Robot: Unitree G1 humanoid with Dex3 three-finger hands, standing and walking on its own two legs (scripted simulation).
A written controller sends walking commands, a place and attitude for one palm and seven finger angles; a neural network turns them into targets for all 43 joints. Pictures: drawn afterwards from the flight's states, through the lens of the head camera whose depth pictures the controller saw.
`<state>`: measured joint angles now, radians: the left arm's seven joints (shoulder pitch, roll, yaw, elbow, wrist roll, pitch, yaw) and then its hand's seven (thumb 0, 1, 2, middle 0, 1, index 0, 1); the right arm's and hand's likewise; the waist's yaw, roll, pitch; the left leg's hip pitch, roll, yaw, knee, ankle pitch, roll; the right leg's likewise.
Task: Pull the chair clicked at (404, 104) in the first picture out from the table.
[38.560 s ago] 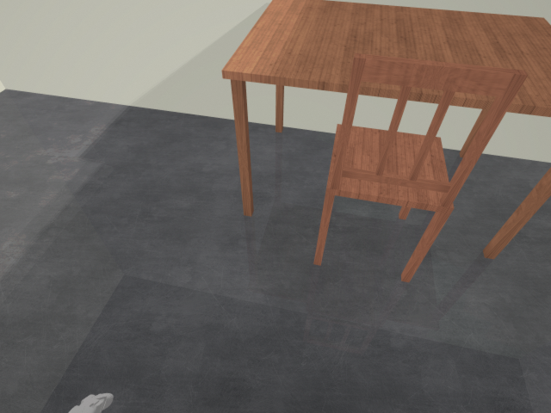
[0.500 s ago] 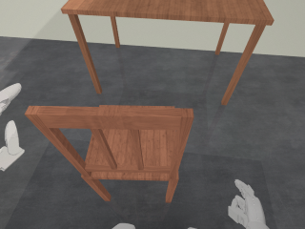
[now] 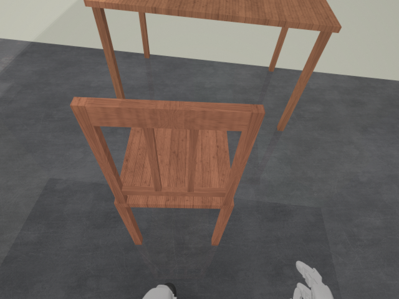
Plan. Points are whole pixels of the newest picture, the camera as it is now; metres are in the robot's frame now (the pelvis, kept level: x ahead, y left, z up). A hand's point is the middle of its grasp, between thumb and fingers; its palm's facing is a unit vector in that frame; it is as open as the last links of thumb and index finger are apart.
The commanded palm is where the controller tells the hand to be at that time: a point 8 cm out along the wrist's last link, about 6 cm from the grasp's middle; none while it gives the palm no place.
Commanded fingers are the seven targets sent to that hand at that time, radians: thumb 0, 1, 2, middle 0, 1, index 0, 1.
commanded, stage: stop stepping back and stand still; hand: left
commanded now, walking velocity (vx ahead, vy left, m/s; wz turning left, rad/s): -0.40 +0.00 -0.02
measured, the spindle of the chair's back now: (153, 162) +0.44 +0.16 -0.06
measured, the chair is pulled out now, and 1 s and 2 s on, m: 0.65 0.65 0.65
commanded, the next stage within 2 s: let the arm hang, fingers relaxed in 1.62 s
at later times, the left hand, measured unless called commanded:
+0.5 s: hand out of the picture +0.08 +0.23 +0.19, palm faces +0.42 -0.73 -0.54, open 7.4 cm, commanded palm +0.03 +0.27 +0.19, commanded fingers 0.00 0.90 0.90 -0.20 -0.30 -0.20 -0.30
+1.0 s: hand out of the picture -0.04 +0.22 +0.20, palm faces +0.44 -0.66 -0.61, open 7.4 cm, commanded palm -0.10 +0.26 +0.19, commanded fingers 0.00 0.90 0.90 -0.20 -0.30 -0.20 -0.30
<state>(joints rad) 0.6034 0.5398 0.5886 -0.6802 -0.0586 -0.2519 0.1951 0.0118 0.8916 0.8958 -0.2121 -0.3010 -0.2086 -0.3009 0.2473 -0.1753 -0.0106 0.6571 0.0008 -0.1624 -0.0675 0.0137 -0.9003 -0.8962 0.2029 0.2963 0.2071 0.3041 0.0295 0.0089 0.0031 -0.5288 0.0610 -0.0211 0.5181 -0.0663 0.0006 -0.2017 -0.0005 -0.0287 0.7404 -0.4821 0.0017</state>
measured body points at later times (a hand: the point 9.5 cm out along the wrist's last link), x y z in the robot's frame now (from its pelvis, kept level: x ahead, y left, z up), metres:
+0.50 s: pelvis -0.12 -0.02 -0.01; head -0.14 -0.03 +0.44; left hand +0.05 +0.27 +0.22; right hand +0.04 -0.27 -0.08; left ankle -0.01 +0.09 -0.72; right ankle -0.03 -0.14 -0.72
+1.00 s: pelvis -0.24 -0.04 -0.01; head -0.25 -0.06 +0.44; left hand -0.07 +0.25 +0.23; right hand -0.13 -0.29 -0.12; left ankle -0.24 +0.09 -0.73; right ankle -0.23 -0.14 -0.73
